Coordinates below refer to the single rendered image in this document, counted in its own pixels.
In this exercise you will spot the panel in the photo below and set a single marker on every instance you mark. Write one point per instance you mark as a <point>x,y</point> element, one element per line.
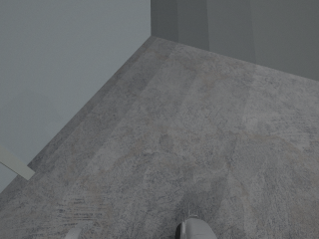
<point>16,165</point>

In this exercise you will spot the robot right thigh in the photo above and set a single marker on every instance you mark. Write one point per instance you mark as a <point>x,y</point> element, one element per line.
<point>194,228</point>

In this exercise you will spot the left robot hand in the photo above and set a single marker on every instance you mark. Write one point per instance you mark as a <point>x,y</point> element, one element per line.
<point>79,230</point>

